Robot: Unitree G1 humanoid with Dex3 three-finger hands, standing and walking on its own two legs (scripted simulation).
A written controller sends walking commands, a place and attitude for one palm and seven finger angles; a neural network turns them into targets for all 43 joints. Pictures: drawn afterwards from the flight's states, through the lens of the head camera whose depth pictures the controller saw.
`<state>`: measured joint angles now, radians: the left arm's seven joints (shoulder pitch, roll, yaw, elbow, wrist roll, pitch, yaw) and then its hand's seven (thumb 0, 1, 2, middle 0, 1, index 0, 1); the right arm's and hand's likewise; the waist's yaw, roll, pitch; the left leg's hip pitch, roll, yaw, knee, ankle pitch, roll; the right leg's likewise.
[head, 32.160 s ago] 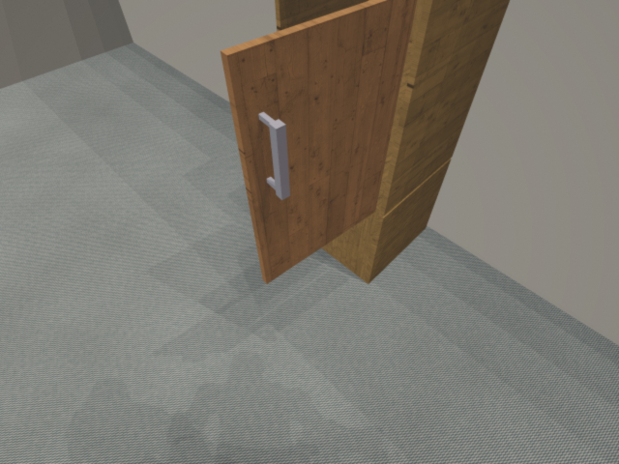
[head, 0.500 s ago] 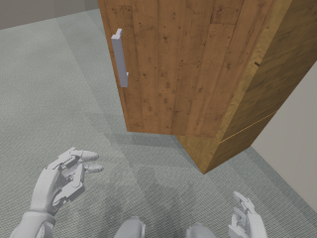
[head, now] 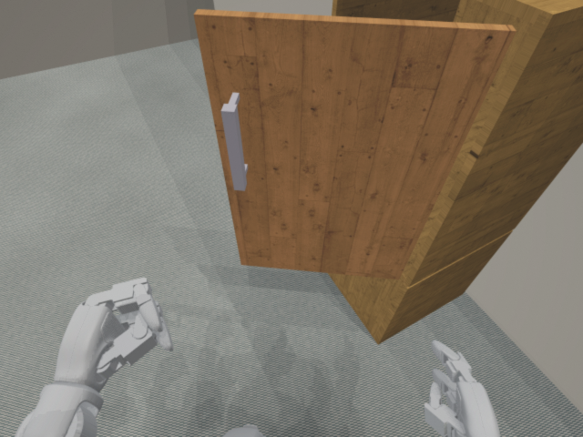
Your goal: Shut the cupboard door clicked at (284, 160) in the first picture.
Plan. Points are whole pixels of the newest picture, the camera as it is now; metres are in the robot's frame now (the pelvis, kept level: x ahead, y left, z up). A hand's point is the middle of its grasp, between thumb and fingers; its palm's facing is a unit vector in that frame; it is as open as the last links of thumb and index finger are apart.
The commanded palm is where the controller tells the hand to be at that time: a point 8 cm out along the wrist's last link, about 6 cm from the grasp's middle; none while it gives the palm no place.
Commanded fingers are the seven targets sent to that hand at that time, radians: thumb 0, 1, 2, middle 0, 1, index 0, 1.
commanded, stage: raise the hand and make a fist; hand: left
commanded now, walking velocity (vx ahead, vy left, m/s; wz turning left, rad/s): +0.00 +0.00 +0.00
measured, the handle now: (237, 144) +0.53 +0.14 +0.11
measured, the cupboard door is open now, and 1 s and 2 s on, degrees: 55 55 55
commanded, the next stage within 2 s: bring the fist close to the handle in 0.70 s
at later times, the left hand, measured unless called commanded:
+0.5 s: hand (159, 309) +0.23 +0.17 +0.11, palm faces -0.02 -1.00 -0.04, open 3.1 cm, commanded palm +0.21 +0.22 +0.12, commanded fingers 0.00 0.90 0.90 -1.30 -1.50 -1.30 -1.50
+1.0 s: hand (174, 296) +0.25 +0.16 +0.12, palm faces -0.03 -1.00 -0.04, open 3.1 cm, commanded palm +0.24 +0.21 +0.12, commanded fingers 0.00 0.90 0.90 -1.30 -1.50 -1.30 -1.50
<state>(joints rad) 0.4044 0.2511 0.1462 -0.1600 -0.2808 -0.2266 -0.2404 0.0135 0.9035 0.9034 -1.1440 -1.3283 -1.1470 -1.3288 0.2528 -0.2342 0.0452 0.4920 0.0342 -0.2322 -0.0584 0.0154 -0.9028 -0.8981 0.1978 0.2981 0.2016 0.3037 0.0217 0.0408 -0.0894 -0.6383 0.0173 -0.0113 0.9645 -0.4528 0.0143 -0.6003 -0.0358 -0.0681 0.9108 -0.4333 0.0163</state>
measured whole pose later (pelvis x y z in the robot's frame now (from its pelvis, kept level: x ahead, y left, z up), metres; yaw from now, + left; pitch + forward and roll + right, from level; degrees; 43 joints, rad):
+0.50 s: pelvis +0.01 -0.01 +0.02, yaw +0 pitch +4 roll -1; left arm 0.32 0.25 0.19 -0.09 -0.31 -0.16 -0.28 0.01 0.90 0.90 -1.30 -1.50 -1.30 -1.50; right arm 0.27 -0.26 0.04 0.55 0.05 -0.24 -0.07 0.02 -0.90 -0.90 0.20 0.30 0.20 0.30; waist 0.02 0.05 -0.07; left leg -0.49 0.02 0.00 0.82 -0.40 0.00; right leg -0.48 -0.03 -0.06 0.80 -0.39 0.00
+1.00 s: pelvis +0.00 -0.01 +0.02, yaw +0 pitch +3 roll -1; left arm 0.20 0.22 0.13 -0.02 -0.27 -0.19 -0.23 0.01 0.90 0.90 -1.30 -1.50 -1.31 -1.50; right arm 0.24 -0.26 0.04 0.59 0.05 -0.26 -0.06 0.02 -0.90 -0.90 0.20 0.30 0.20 0.30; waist 0.02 0.06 -0.05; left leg -0.49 0.01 -0.01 0.82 -0.38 0.00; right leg -0.47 -0.04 -0.06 0.80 -0.38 0.00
